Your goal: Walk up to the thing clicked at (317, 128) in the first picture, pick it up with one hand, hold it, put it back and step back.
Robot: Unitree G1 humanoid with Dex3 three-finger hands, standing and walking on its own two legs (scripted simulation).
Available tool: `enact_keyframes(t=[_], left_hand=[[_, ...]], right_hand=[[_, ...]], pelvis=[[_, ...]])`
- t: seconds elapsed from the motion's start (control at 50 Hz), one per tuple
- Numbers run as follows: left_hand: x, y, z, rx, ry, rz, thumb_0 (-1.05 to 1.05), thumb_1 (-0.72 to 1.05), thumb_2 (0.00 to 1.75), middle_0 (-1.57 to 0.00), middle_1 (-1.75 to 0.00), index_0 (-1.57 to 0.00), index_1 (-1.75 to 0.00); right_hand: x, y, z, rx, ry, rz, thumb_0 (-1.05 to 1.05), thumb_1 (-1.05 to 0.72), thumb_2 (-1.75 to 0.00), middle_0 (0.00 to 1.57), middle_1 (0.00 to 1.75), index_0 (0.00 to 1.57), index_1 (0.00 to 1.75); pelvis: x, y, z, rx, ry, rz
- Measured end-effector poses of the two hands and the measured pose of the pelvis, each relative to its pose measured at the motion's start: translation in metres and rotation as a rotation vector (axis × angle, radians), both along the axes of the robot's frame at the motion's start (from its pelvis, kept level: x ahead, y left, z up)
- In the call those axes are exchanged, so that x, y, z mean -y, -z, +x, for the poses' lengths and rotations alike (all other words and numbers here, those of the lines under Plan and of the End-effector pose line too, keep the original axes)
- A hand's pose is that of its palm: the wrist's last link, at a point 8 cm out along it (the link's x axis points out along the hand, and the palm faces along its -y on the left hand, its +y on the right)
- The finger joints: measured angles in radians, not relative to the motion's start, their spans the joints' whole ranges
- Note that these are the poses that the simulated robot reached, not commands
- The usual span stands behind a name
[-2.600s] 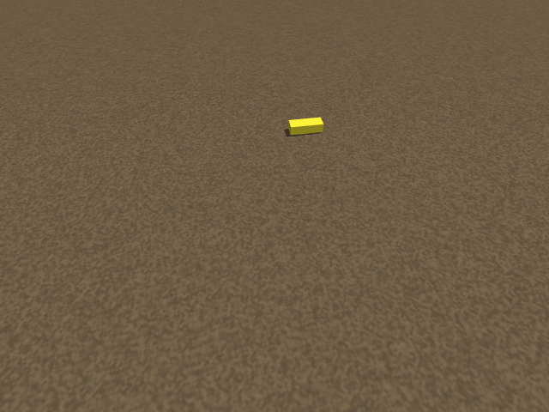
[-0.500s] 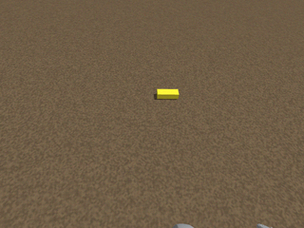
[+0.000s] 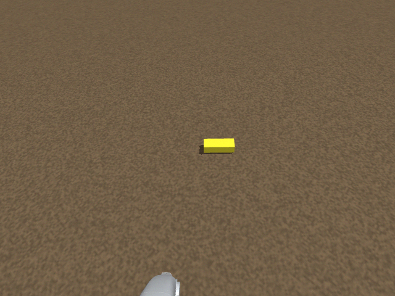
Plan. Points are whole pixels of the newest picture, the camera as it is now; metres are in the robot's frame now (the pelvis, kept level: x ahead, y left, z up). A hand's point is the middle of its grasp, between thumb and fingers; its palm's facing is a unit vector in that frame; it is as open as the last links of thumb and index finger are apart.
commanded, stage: walk up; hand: left
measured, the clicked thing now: (218, 145) +1.12 -0.02 -0.75
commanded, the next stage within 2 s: none
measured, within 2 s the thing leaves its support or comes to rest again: neither
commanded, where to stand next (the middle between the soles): +0.76 -0.24 m, yaw +5 degrees
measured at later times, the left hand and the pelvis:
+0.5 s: hand (127, 229) +0.30 +0.22 -0.14, palm faces -0.05 -0.94 -0.33, open 7.4 cm; pelvis +0.21 -0.06 -0.01, yaw +0 degrees
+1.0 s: hand (181, 193) +0.41 +0.09 -0.15, palm faces +0.01 -0.94 -0.34, open 7.4 cm; pelvis +0.39 -0.18 -0.01, yaw +1 degrees
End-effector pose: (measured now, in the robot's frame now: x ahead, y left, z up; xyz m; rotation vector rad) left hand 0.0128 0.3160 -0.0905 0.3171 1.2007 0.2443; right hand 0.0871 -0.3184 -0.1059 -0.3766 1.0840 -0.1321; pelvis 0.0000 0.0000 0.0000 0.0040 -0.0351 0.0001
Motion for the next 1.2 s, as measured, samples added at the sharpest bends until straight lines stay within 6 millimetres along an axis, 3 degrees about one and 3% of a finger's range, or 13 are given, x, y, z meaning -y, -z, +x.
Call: enact_keyframes(t=[0.14, 0.26, 0.36, 0.46, 0.56, 0.64, 0.7, 0.84, 0.94, 1.04, 1.1, 1.2], left_hand=[[0.014, 0.028, 0.031, -0.062, -0.042, -0.051, 0.01, 0.90, 0.90, -0.20, -0.30, -0.20, -0.30], [0.022, 0.054, 0.093, -0.089, -0.032, -0.080, 0.01, 0.91, 0.90, -0.20, -0.30, -0.20, -0.30], [0.029, 0.041, 0.174, -0.022, 0.052, -0.078, 0.01, 0.91, 0.90, -0.20, -0.30, -0.20, -0.30], [0.039, 0.023, 0.251, 0.083, 0.087, -0.056, 0.01, 0.91, 0.90, -0.20, -0.30, -0.20, -0.30], [0.065, 0.012, 0.311, 0.089, 0.122, -0.020, 0.01, 0.91, 0.90, -0.20, -0.30, -0.20, -0.29], [0.096, 0.009, 0.352, 0.095, 0.123, 0.030, 0.01, 0.91, 0.90, -0.20, -0.30, -0.20, -0.29], [0.121, 0.004, 0.369, 0.128, 0.109, 0.044, 0.00, 0.91, 0.90, -0.20, -0.30, -0.20, -0.29], [0.161, -0.005, 0.372, 0.061, 0.052, 0.020, 0.00, 0.91, 0.90, -0.20, -0.30, -0.20, -0.30], [0.173, 0.009, 0.380, 0.017, 0.027, -0.007, 0.01, 0.90, 0.90, -0.21, -0.30, -0.20, -0.30], [0.178, 0.036, 0.403, 0.004, 0.010, -0.046, 0.01, 0.90, 0.90, -0.21, -0.30, -0.20, -0.30], [0.184, 0.050, 0.426, -0.010, 0.013, -0.061, 0.01, 0.91, 0.90, -0.20, -0.30, -0.20, -0.30], [0.199, 0.043, 0.475, 0.004, 0.064, -0.072, 0.01, 0.91, 0.90, -0.20, -0.30, -0.20, -0.30]], right_hand=[[0.005, -0.007, 0.082, -0.022, -0.046, -0.041, 0.01, -0.90, -0.90, 0.20, 0.30, 0.20, 0.30], [0.003, -0.009, 0.151, 0.087, -0.051, -0.075, 0.01, -0.90, -0.90, 0.20, 0.30, 0.20, 0.30], [0.016, -0.024, 0.164, 0.116, 0.029, -0.071, 0.01, -0.90, -0.90, 0.20, 0.30, 0.20, 0.30], [0.046, -0.025, 0.164, 0.033, 0.047, -0.081, 0.01, -0.90, -0.90, 0.20, 0.30, 0.20, 0.30], [0.092, -0.011, 0.178, -0.031, 0.080, -0.077, 0.01, -0.90, -0.90, 0.20, 0.30, 0.20, 0.30], [0.138, 0.015, 0.204, -0.073, 0.109, -0.074, 0.01, -0.90, -0.90, 0.20, 0.30, 0.20, 0.30], [0.156, 0.025, 0.232, -0.106, 0.104, -0.066, 0.01, -0.90, -0.90, 0.20, 0.30, 0.20, 0.30], [0.164, 0.011, 0.315, -0.044, 0.041, -0.005, 0.01, -0.91, -0.90, 0.20, 0.30, 0.20, 0.30], [0.165, 0.003, 0.363, -0.034, -0.006, -0.004, 0.01, -0.90, -0.90, 0.20, 0.30, 0.20, 0.30], [0.166, -0.001, 0.409, -0.003, -0.036, -0.041, 0.01, -0.90, -0.90, 0.20, 0.30, 0.20, 0.30], [0.172, -0.003, 0.427, 0.042, -0.022, -0.070, 0.01, -0.90, -0.90, 0.20, 0.30, 0.20, 0.30], [0.192, -0.019, 0.433, 0.056, 0.037, -0.087, 0.01, -0.90, -0.90, 0.20, 0.30, 0.20, 0.30]], pelvis=[[0.012, 0.009, 0.066, -0.004, -0.025, -0.032], [0.011, 0.023, 0.122, 0.010, -0.017, 0.007], [0.023, 0.010, 0.162, 0.027, -0.010, 0.007], [0.046, 0.006, 0.197, 0.029, -0.006, 0.014], [0.079, 0.010, 0.237, 0.012, 0.003, 0.031], [0.114, 0.024, 0.275, 0.002, 0.007, 0.016], [0.133, 0.023, 0.296, 0.008, -0.003, 0.015], [0.159, 0.003, 0.340, 0.004, 0.008, 0.019], [0.173, 0.005, 0.371, 0.002, -0.007, -0.009], [0.177, 0.017, 0.408, 0.006, -0.031, -0.015], [0.178, 0.024, 0.426, 0.018, -0.028, 0.018], [0.193, 0.014, 0.453, 0.033, -0.022, 0.015]])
